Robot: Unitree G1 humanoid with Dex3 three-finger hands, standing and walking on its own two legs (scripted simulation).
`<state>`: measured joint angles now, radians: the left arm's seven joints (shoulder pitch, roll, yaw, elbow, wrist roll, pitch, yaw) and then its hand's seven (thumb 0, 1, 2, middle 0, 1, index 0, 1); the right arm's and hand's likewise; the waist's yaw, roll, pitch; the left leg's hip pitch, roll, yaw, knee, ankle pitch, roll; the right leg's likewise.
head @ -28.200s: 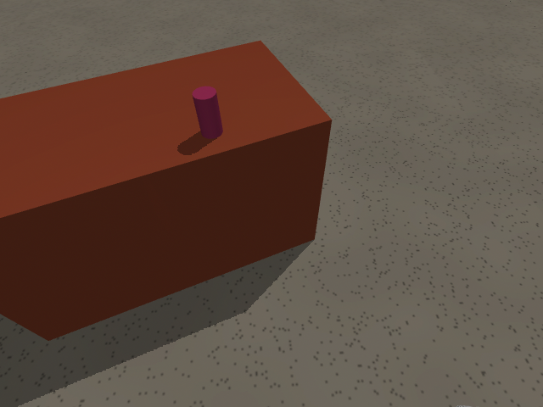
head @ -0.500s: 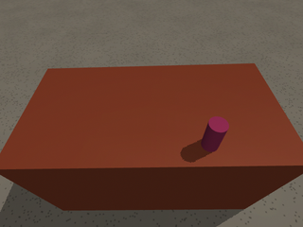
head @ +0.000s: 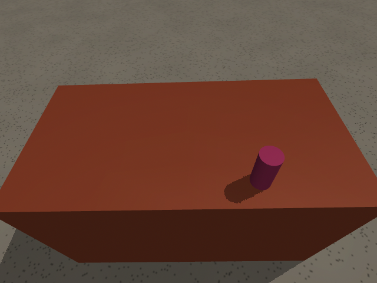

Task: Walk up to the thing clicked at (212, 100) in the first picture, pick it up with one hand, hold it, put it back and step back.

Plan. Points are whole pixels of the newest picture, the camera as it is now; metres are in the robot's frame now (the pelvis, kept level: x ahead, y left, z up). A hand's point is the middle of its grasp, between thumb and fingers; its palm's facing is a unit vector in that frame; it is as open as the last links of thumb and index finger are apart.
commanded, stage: stand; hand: right
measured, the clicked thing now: (265, 169) +0.39 -0.19 -0.07
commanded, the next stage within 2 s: step back in 0.12 s
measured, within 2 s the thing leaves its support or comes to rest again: neither
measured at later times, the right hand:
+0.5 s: hand out of the picture +0.04 -0.27 -0.18, palm faces -0.02 +0.92 -0.40, open 7.3 cm
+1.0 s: hand out of the picture -0.07 -0.24 -0.17, palm faces +0.02 +0.91 -0.41, open 7.3 cm
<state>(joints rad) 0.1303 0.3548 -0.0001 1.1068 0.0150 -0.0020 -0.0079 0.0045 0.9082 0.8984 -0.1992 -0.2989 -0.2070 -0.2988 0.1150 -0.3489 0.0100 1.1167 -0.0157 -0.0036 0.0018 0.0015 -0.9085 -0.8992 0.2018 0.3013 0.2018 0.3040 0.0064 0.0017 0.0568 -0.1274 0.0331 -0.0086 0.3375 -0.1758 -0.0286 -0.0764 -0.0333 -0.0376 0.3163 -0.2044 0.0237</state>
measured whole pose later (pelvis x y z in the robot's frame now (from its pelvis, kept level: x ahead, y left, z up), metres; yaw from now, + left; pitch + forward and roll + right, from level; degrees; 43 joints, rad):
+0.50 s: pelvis -0.07 +0.01 -0.03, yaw +1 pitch -2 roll +0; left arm 0.06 0.40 0.05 0.92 0.04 0.05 0.00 0.00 0.91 0.90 -0.20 -0.30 -0.21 -0.30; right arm 0.09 -0.43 -0.06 0.93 0.00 0.07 0.02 0.00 -0.91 -0.90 0.20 0.30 0.20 0.30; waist 0.00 0.00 0.18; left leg -0.44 -0.04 -0.05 0.98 -0.49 0.04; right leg -0.37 -0.07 -0.03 0.71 -0.31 0.01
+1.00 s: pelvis -0.16 +0.03 -0.03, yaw -5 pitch -2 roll -1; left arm 0.16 0.40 0.07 0.86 0.02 0.06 0.00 0.01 0.91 0.90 -0.20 -0.30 -0.21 -0.30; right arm 0.13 -0.37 -0.04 0.84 -0.03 0.04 -0.01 0.00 -0.90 -0.90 0.21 0.30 0.21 0.30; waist 0.01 -0.01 0.20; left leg -0.37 0.05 0.08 0.68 -0.27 0.03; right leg -0.29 0.04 0.06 0.76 -0.43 0.01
